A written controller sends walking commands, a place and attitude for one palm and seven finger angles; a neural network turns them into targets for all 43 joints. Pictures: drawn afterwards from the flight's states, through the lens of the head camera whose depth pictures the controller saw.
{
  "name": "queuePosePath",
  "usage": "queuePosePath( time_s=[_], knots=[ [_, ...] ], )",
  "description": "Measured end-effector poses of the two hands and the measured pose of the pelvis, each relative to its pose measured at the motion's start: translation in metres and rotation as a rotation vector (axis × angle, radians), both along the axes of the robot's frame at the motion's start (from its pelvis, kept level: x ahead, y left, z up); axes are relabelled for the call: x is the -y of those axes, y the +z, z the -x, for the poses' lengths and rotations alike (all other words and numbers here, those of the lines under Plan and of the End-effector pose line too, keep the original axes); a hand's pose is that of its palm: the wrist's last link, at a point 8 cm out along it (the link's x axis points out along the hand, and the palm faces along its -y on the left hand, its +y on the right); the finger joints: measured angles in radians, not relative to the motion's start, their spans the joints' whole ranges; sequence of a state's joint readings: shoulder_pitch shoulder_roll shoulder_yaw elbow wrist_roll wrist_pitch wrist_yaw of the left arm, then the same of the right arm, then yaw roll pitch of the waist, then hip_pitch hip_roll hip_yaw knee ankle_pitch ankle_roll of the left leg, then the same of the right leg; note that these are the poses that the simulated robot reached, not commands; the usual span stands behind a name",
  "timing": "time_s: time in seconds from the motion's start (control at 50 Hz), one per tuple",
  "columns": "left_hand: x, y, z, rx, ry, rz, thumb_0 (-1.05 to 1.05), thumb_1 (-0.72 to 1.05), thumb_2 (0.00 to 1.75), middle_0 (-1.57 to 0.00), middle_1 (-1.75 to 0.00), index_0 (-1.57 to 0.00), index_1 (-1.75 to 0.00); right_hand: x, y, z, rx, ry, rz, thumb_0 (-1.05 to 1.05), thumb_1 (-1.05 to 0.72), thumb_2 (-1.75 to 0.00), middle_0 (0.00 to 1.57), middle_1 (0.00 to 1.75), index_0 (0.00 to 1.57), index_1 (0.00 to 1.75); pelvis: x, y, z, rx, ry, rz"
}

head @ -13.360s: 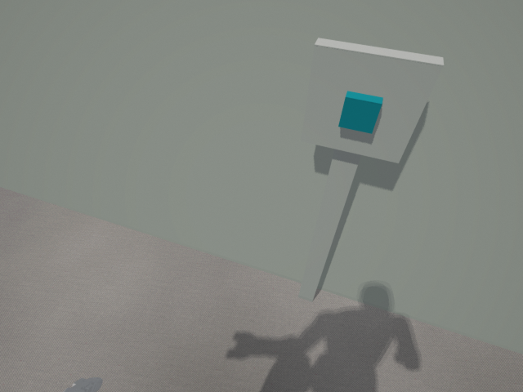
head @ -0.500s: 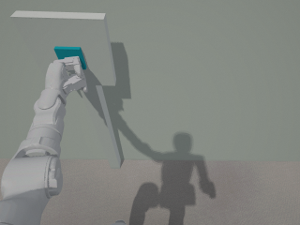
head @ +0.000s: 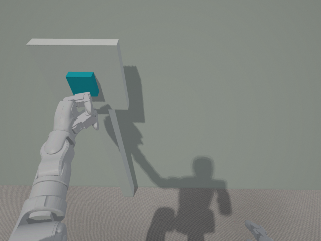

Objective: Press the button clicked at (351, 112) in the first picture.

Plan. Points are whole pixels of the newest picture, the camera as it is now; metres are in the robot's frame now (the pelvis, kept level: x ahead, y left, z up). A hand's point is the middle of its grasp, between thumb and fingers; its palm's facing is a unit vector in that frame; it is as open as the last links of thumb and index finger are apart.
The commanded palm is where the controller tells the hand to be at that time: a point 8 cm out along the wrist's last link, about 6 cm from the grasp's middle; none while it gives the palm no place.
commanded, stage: pull the fist back off the button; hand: left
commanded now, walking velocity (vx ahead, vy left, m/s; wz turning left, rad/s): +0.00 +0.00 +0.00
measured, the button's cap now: (83, 83) +0.47 +0.22 +0.16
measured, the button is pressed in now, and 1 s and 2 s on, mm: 0 0 0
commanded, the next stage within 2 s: draw the hand back to the body in 0.38 s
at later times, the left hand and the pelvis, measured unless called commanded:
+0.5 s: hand (88, 133) +0.33 +0.17 +0.13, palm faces +0.03 -1.00 -0.03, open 3.1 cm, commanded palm +0.30 +0.23 +0.13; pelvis +0.01 -0.01 +0.00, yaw +2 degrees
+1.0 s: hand (68, 156) +0.25 +0.19 +0.15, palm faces +0.03 -1.00 -0.06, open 3.1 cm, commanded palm +0.22 +0.24 +0.16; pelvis +0.00 -0.02 +0.01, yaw +2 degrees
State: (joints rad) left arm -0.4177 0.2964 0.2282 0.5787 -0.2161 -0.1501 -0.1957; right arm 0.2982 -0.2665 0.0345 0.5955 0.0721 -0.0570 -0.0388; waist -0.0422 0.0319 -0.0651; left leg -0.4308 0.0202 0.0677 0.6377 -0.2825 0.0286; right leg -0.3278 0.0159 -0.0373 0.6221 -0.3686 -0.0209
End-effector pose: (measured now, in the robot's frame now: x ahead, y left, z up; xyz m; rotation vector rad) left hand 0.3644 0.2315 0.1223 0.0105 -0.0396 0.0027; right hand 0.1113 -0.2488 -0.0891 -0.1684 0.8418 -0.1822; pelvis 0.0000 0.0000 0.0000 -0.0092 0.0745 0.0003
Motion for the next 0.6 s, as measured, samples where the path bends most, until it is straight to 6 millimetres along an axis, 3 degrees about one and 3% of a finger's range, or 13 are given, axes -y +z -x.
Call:
queuePosePath(
  time_s=[0.18,0.32,0.44,0.6],
  knots=[
    [0.001,0.001,0.034,0.0,0.005,-0.012,0.01,0.9,0.9,-1.3,-1.5,-1.3,-1.5,-0.007,0.011,-0.05,0.084,0.062,-0.003,0.01,-0.91,-0.9,0.2,0.3,0.2,0.3,0.001,0.003,-0.011,0.021,0.02,-0.003],
    [0.009,0.003,0.05,-0.012,0.003,-0.016,0.01,0.9,0.9,-1.3,-1.5,-1.3,-1.5,-0.014,0.019,-0.074,0.141,0.097,-0.022,0.01,-0.91,-0.9,0.2,0.3,0.2,0.3,0.006,0.004,-0.014,0.033,0.025,-0.01],
    [0.006,0.006,0.057,-0.022,0.022,-0.019,0.01,0.9,0.9,-1.3,-1.5,-1.3,-1.5,-0.014,0.021,-0.077,0.151,0.11,-0.029,0.01,-0.91,-0.9,0.2,0.3,0.2,0.3,0.011,0.005,-0.012,0.047,0.032,-0.011],
    [0.004,0.012,0.066,-0.007,0.014,-0.027,0.01,0.9,0.9,-1.3,-1.5,-1.3,-1.5,-0.002,0.016,-0.059,0.126,0.084,-0.024,0.01,-0.91,-0.89,0.2,0.3,0.21,0.3,0.016,0.005,-0.007,0.057,0.028,-0.012]
  ],
)
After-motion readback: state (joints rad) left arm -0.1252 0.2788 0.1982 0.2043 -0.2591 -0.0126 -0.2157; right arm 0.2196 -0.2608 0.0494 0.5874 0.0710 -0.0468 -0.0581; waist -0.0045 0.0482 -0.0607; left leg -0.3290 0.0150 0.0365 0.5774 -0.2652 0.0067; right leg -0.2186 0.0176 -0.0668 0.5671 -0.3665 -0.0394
